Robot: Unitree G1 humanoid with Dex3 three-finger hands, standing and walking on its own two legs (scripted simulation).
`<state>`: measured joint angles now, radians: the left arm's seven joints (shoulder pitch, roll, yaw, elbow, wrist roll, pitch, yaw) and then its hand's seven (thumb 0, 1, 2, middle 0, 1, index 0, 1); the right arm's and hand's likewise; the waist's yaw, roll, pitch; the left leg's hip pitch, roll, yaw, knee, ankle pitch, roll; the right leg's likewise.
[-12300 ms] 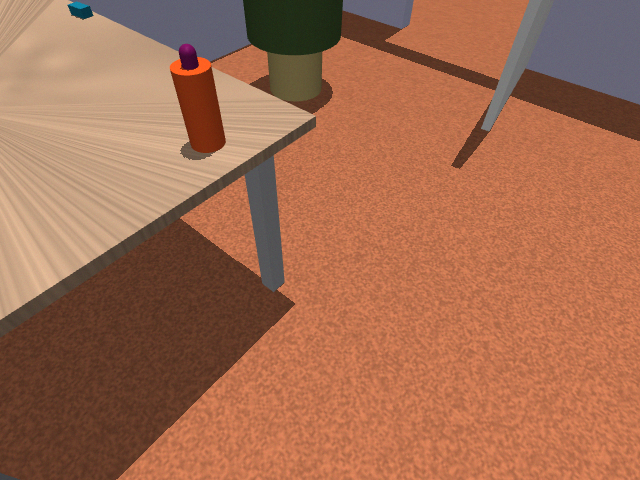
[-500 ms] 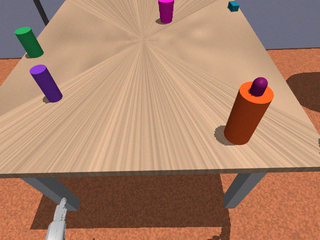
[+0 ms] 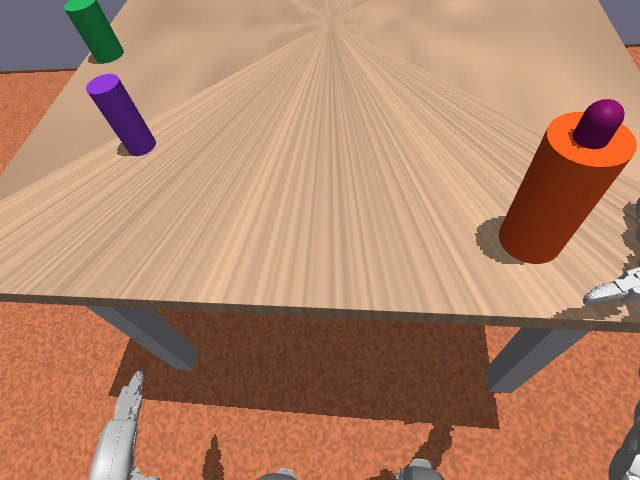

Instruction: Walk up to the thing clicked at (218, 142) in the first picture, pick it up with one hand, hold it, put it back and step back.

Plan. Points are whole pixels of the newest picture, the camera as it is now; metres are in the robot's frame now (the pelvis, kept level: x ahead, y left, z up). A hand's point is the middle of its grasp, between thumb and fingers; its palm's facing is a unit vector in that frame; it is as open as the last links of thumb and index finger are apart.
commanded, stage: close in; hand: right
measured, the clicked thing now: (562, 184) +0.44 -0.24 +0.10
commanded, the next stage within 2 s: rest palm in 0.38 s
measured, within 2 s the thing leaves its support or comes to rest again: neither
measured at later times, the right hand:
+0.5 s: hand (575, 225) +0.41 -0.26 +0.07, palm faces +0.25 +0.97 +0.04, open 17.4 cm
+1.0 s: hand (556, 204) +0.44 -0.24 +0.08, palm faces +0.26 +0.97 +0.02, open 13.9 cm
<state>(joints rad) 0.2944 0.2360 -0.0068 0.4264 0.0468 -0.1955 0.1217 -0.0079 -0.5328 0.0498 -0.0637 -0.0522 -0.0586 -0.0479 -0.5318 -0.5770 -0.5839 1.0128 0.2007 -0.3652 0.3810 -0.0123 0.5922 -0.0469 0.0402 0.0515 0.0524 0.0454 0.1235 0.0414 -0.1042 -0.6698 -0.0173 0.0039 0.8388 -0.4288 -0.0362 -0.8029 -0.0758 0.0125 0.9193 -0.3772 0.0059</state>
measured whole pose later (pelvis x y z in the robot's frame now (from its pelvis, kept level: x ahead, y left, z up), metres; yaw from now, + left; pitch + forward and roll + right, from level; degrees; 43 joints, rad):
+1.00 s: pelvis -0.01 +0.01 -0.01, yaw +0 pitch +14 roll +2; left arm 0.38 0.22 0.05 0.21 0.01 -0.07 0.01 -0.01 -0.54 0.06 -0.06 -0.05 -0.05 -0.05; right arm -0.64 -0.43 -0.45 0.91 0.11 -0.29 0.11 -0.01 0.42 -0.11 0.63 0.34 0.62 0.34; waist 0.12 0.02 -0.11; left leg -0.71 0.00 0.00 0.92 -0.46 -0.03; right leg -0.81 -0.06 0.01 0.94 -0.38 0.01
